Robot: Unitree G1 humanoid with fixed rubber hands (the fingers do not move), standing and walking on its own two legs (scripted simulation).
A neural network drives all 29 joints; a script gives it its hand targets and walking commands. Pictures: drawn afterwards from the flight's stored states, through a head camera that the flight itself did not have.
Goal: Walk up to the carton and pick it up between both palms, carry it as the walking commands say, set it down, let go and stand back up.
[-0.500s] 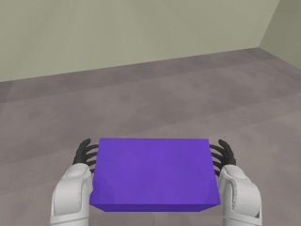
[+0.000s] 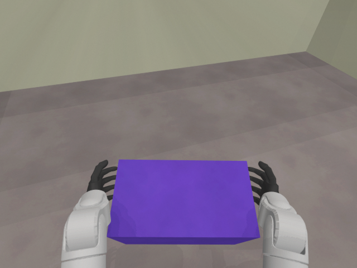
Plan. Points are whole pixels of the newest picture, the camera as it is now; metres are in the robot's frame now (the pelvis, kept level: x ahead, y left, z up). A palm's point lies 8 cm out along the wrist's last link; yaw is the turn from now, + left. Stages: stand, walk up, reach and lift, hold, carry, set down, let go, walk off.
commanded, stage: carry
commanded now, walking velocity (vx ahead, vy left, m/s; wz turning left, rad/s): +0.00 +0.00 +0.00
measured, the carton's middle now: (181, 205) +0.28 -0.01 -0.01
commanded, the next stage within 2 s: none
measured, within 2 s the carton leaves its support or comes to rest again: neither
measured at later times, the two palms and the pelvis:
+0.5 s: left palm (100, 198) +0.25 +0.17 +0.07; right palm (272, 199) +0.26 -0.19 +0.07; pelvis +0.00 -0.01 +0.00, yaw +0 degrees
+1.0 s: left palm (140, 210) +0.22 +0.08 +0.08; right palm (321, 208) +0.23 -0.28 +0.09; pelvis -0.01 -0.10 -0.01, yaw +1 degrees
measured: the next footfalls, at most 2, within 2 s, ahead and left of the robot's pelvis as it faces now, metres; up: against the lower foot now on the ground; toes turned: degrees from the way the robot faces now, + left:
left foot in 1.12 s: -0.03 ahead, +0.02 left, +0.00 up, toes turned +12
right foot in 1.40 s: +0.05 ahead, -0.35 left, +0.00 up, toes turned -7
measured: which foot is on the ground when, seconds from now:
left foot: down 0.00-0.80, up 0.82-1.00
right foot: down 0.00-1.00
